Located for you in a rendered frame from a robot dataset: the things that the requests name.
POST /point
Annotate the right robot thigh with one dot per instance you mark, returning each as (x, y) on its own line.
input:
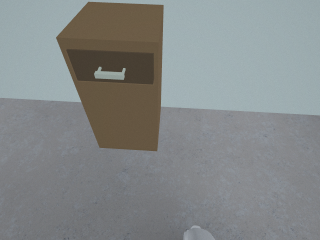
(197, 234)

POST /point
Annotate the handle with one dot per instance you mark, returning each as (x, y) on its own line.
(109, 74)

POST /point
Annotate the drawer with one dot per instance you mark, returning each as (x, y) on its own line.
(139, 66)

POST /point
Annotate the cabinet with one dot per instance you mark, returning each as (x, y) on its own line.
(122, 115)

